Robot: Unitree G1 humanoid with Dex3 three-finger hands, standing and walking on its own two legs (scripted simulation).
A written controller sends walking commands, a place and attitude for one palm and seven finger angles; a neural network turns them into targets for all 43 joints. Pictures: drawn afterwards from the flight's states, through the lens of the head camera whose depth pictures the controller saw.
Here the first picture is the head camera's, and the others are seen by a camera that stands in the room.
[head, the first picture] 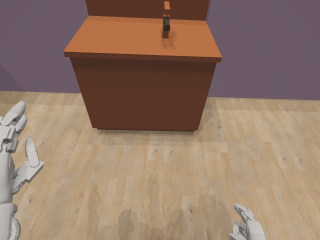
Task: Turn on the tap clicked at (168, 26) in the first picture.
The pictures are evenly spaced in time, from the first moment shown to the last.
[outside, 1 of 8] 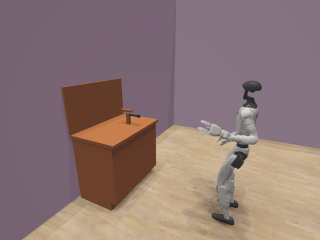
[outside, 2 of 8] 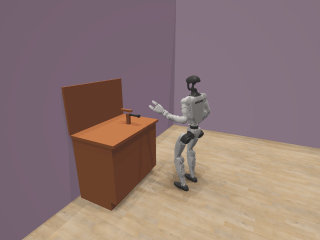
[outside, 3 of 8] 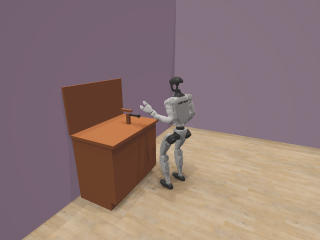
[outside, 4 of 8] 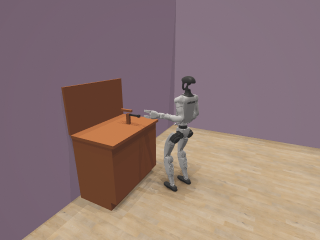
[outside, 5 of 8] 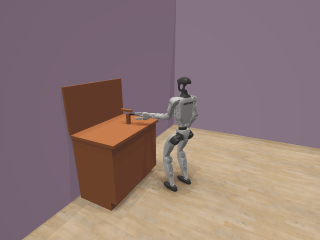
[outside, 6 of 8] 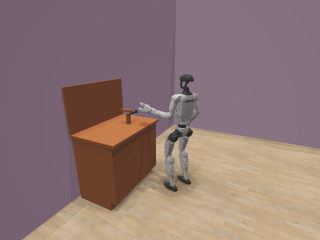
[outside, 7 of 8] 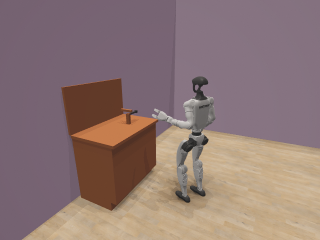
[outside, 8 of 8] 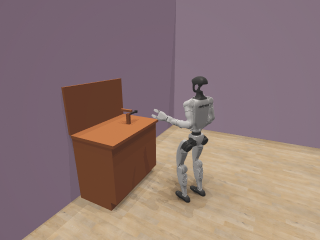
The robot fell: no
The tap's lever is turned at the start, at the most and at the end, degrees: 0 86 86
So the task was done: yes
